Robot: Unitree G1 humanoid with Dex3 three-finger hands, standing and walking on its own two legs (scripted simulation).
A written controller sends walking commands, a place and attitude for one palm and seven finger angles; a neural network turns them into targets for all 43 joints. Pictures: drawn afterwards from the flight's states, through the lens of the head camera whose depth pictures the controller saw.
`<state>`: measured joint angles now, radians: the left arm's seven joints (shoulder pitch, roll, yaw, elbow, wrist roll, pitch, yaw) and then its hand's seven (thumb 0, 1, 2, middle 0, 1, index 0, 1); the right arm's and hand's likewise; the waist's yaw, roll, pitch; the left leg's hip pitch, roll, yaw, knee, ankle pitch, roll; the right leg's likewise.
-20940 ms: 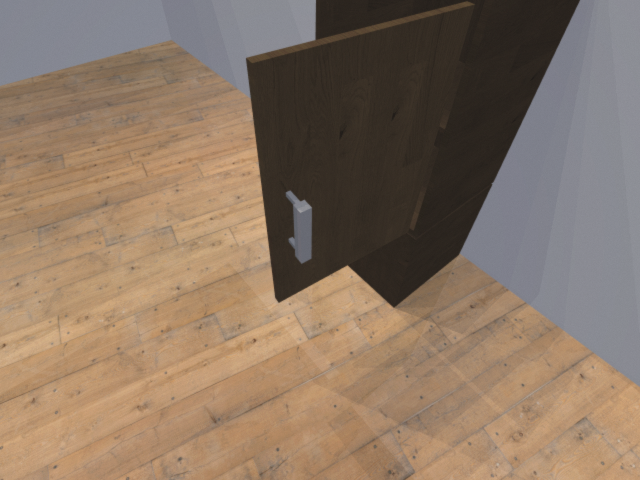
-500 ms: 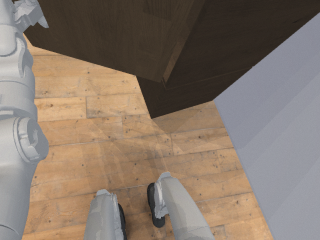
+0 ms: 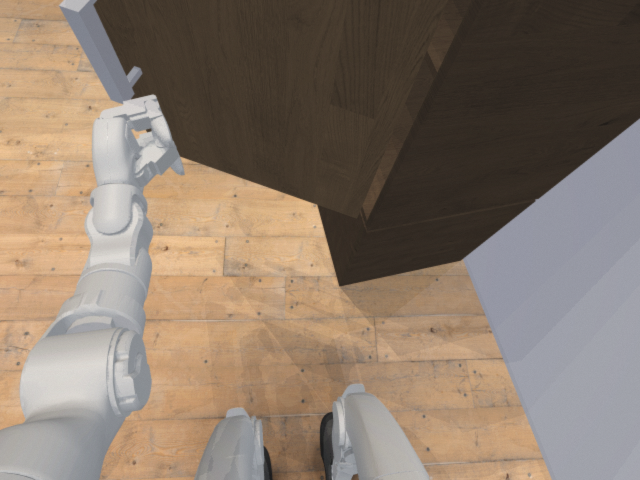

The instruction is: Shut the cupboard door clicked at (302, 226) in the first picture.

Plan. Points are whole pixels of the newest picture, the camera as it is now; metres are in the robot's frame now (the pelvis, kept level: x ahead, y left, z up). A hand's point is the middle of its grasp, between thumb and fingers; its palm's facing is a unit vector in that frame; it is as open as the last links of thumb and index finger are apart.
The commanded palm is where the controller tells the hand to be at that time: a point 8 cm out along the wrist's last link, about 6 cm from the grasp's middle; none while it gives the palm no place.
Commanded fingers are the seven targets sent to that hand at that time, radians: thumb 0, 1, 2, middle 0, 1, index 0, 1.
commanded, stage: pull the fist back off the door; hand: left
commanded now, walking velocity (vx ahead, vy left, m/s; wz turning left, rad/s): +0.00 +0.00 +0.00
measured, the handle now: (110, 45) +0.67 +0.22 +0.04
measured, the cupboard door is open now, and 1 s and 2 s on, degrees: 57 57 57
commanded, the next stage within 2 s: draw the hand back to the body in 0.14 s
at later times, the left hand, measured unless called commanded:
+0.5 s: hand (150, 173) +0.45 +0.15 +0.07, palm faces +0.06 -1.00 -0.05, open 3.1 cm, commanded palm +0.39 +0.20 +0.09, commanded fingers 0.00 0.90 0.90 -1.30 -1.50 -1.30 -1.50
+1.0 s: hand out of the picture +0.31 +0.21 +0.17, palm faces +0.23 -0.94 -0.25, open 3.2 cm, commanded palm +0.27 +0.26 +0.19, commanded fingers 0.00 0.90 0.90 -0.81 -0.96 -0.81 -0.96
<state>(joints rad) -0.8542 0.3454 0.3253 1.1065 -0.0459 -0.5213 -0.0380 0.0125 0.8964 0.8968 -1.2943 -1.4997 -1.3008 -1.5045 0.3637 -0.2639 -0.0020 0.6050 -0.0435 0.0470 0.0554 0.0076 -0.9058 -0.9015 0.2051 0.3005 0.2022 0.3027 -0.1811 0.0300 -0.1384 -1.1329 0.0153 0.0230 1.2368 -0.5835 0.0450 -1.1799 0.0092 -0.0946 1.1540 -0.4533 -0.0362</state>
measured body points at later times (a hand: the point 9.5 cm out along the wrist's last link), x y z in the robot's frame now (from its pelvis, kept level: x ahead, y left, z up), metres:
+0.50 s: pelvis +0.00 +0.00 +0.03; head +0.11 -0.01 +0.46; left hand +0.44 +0.20 +0.08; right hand +0.03 -0.25 -0.10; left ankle -0.01 +0.09 -0.63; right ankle +0.04 -0.10 -0.63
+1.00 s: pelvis +0.03 +0.00 +0.10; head +0.04 -0.01 +0.55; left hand +0.30 +0.26 +0.19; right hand +0.22 -0.23 +0.02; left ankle -0.01 +0.09 -0.63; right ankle +0.04 -0.10 -0.63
